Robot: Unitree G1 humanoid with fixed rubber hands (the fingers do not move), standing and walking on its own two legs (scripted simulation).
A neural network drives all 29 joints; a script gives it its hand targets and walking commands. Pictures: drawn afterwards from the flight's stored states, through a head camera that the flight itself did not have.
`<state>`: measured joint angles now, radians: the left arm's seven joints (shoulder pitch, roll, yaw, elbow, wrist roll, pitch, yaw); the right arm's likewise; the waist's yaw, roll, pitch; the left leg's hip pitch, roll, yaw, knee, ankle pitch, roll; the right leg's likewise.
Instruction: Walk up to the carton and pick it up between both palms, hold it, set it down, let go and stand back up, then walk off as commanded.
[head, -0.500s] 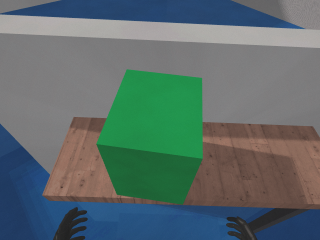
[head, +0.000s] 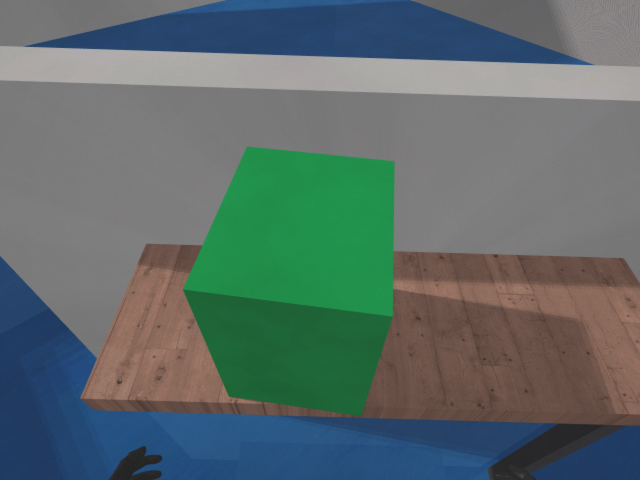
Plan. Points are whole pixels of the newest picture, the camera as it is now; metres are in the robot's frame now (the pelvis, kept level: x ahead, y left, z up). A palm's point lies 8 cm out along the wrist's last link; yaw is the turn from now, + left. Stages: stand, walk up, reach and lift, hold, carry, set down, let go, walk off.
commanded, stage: stand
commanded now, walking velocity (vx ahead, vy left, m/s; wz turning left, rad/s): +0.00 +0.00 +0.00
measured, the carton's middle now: (306, 286) +0.35 +0.03 +0.06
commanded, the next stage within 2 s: walk off in 0.40 s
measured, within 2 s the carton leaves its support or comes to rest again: neither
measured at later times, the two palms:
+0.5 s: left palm out of the picture +0.10 +0.25 -0.09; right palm out of the picture +0.10 -0.27 -0.09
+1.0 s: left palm out of the picture +0.03 +0.29 -0.11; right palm out of the picture +0.03 -0.29 -0.11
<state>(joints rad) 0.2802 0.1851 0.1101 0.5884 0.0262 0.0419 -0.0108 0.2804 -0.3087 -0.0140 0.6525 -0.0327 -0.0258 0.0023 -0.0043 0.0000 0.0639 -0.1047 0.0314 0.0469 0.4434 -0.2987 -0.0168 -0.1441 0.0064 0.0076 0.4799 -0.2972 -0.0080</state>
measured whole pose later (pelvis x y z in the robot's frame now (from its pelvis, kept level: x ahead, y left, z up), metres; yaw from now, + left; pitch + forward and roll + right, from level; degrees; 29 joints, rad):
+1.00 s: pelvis -0.07 +0.01 -0.03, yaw +0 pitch -7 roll +1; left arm 0.29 0.28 0.11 0.63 0.02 0.06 0.00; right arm 0.28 -0.39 -0.02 0.65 -0.02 0.04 0.00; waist -0.01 0.00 0.11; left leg -0.26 0.02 0.05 0.75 -0.36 0.01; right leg -0.32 0.01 0.02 0.99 -0.52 -0.02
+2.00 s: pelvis -0.35 +0.03 -0.03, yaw +5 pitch -4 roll -4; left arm 0.28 0.34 0.11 0.66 0.01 0.06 0.05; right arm 0.27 -0.36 -0.03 0.65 -0.02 0.05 0.00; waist -0.01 0.00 0.22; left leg -0.42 -0.03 0.01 0.78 -0.29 0.08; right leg -0.50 0.13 0.20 1.31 -0.42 -0.02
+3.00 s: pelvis -0.60 -0.09 -0.02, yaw +10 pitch -10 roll -2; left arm 0.31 0.35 0.11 0.74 0.03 0.03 0.05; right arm 0.38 -0.43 -0.05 0.68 -0.04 0.12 0.04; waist -0.02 0.04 0.19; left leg -0.04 -0.08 -0.08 0.67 -0.47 0.10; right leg -0.51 0.16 0.04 1.25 -0.38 -0.03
